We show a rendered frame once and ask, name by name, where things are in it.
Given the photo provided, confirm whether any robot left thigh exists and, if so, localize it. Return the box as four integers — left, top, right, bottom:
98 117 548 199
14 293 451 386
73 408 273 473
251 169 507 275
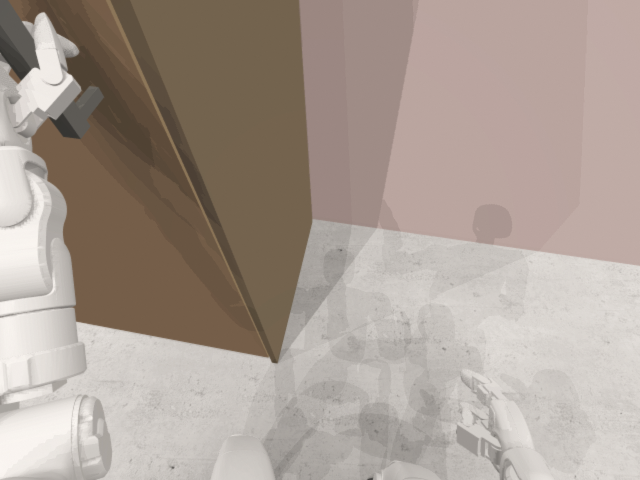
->
210 435 275 480

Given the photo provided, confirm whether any wardrobe door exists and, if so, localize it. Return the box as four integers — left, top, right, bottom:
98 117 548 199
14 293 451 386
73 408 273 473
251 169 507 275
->
8 0 269 358

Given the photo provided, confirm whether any left robot forearm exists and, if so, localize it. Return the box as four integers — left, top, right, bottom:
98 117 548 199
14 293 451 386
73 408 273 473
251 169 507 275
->
0 146 87 413

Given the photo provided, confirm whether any left robot hand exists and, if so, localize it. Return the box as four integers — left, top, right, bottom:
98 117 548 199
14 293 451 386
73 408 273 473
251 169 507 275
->
0 12 81 152

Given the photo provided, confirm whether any robot left upper arm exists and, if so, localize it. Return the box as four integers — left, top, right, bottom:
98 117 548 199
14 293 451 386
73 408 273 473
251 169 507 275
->
0 394 112 480

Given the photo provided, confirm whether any right robot hand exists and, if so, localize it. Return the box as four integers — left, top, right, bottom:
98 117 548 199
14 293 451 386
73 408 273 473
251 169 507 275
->
456 369 536 474

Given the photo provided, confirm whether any right robot forearm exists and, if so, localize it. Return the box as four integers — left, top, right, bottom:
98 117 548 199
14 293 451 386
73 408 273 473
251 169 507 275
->
500 447 560 480

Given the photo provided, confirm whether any handle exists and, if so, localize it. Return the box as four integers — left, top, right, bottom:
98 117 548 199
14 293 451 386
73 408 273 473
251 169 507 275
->
0 0 104 139

